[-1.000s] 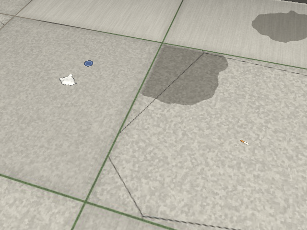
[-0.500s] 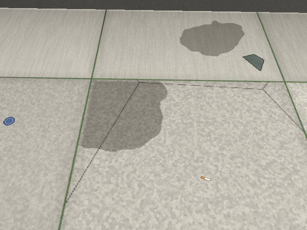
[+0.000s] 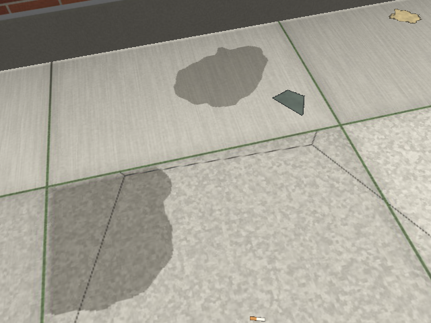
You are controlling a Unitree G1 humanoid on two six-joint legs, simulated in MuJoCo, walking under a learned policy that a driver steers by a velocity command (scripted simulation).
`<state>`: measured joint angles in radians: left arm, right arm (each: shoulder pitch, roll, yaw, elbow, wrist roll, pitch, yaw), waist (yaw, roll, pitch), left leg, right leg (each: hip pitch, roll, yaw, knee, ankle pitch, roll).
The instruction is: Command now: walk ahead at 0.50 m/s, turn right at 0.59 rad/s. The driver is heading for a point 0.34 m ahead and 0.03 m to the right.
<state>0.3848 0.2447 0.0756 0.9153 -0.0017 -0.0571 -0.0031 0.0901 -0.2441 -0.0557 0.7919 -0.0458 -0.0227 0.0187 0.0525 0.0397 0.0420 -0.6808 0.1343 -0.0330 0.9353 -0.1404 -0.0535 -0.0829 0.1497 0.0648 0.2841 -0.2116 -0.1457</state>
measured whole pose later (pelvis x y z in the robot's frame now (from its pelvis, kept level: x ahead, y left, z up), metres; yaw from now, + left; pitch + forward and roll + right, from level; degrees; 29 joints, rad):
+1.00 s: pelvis +0.27 +0.01 +0.00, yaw -12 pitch -1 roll +0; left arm 0.23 0.20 0.00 1.00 0.00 -0.02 0.03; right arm 0.30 -0.21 -0.01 1.00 -0.01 0.00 -0.02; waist -0.02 0.01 0.02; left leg -0.16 0.02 0.05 0.38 -0.20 0.00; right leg -0.17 0.04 0.02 0.39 -0.19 -0.04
